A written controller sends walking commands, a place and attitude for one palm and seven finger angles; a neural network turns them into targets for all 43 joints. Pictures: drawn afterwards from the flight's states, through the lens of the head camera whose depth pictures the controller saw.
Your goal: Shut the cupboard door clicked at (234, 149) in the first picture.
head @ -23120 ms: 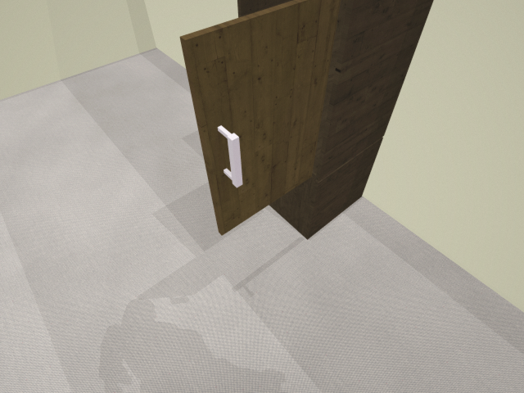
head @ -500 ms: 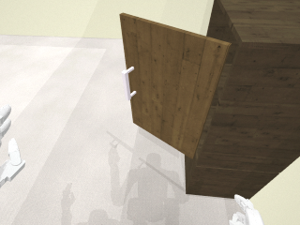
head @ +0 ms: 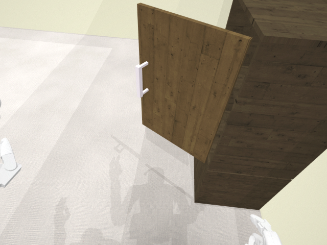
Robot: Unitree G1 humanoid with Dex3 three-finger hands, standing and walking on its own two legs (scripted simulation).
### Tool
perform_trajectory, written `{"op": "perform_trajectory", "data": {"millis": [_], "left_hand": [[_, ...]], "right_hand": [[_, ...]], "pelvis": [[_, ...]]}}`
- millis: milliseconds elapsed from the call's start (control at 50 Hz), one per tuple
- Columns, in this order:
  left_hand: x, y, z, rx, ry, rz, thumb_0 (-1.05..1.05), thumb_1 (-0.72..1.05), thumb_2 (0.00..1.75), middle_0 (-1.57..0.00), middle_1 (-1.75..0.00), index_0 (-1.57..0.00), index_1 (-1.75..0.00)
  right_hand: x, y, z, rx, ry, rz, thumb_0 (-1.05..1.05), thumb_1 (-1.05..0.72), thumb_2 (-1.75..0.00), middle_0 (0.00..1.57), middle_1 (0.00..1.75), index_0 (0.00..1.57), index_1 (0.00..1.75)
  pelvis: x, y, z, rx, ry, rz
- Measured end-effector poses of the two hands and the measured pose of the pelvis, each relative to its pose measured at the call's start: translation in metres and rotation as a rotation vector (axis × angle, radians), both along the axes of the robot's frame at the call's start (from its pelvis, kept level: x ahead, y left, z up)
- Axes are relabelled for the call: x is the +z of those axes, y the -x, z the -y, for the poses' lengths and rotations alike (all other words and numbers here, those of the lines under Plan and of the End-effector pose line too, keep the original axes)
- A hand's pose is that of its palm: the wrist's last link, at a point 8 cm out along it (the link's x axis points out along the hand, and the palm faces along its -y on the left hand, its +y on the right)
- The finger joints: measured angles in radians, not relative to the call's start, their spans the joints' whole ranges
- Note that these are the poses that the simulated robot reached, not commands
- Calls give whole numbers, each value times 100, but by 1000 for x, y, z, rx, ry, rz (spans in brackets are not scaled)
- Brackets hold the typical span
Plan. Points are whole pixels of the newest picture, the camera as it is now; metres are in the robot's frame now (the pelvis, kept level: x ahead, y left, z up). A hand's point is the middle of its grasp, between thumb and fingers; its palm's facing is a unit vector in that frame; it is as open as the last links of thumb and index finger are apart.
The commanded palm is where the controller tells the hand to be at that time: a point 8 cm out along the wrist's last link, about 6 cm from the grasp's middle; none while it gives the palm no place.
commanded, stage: step back with the hand held close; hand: left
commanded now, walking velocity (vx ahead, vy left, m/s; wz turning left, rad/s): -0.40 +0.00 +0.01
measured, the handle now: (142, 80) +0.73 +0.13 +0.00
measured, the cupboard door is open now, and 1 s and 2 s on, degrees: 58 58 58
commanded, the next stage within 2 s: stop stepping back and stand still in 1.26 s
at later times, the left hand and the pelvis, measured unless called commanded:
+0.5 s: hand (10, 173) +0.19 +0.27 +0.18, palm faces +0.46 -0.77 -0.45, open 7.4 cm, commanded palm +0.12 +0.30 +0.20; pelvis -0.02 +0.00 -0.01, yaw -1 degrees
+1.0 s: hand (2, 216) +0.12 +0.23 +0.19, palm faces +0.46 -0.77 -0.43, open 7.4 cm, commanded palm +0.05 +0.28 +0.20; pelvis -0.07 -0.03 +0.01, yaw +4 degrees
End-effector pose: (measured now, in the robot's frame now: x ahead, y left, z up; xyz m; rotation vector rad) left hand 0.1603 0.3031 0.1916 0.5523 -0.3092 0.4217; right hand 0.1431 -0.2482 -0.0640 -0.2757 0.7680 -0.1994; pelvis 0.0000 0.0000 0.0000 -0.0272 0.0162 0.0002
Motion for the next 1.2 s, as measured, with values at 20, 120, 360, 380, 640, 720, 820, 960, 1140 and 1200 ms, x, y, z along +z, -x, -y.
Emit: {"op": "perform_trajectory", "data": {"millis": [20, 120, 360, 380, 640, 720, 820, 960, 1140, 1200], "left_hand": [[1, 1, 0, -3, -3, 7, 1, 88, 90, -21, -30, -22, -30], [6, 1, 2, -28, -28, 40, 1, 88, 90, -21, -30, -22, -30], [4, 7, 3, -65, -67, 45, 1, 88, 90, -21, -30, -22, -30], [4, 9, 2, -63, -67, 47, 1, 88, 90, -21, -30, -22, -30], [10, 20, 1, -43, -41, 101, 1, 88, 90, -21, -30, -22, -30], [10, 25, 10, -62, -20, 81, 1, 88, 90, -21, -30, -21, -30], [11, 39, 29, -95, -27, 47, 1, 88, 90, -21, -30, -21, -30], [15, 70, 37, -49, -34, 50, 1, 88, 90, -21, -30, -22, -30], [11, 121, 12, 25, -34, 25, 1, 88, 90, -21, -30, -22, -30], [10, 138, 2, 68, -56, 0, 1, 88, 90, -21, -30, -22, -30]], "right_hand": [[0, 2, 0, 0, 4, -2, 1, -91, -90, 20, 30, 21, 30], [-1, 8, 2, -4, 11, -1, 1, -91, -90, 20, 30, 21, 30], [-1, 18, 2, -23, 11, 11, 1, -91, -90, 20, 30, 21, 30], [-2, 19, 2, -23, 13, 10, 1, -91, -90, 20, 30, 21, 30], [-4, 25, -6, 0, 7, -9, 1, -91, -90, 20, 30, 21, 30], [2, 25, -6, 22, -7, 3, 1, -91, -90, 20, 30, 21, 30], [10, 24, 3, 38, -19, 50, 1, -91, -90, 20, 30, 21, 30], [15, 39, 24, 34, -5, 46, 1, -91, -90, 20, 30, 21, 30], [13, 76, 22, 21, 48, -8, 1, -91, -90, 20, 30, 21, 30], [11, 87, 11, 33, 23, 18, 1, -91, -90, 20, 30, 21, 30]], "pelvis": [[0, 1, 0, 0, 0, 1], [-2, 6, 0, -7, 1, 4], [-6, 17, -2, -15, 4, -3], [-7, 17, -2, -15, 4, -3], [-4, 22, 1, 9, 20, -4], [2, 30, 9, 3, 19, -10], [4, 42, 21, 5, 16, -8], [6, 61, 33, 48, -5, -25], [7, 95, 20, 99, -4, -25], [7, 105, 19, 105, 9, -20]]}}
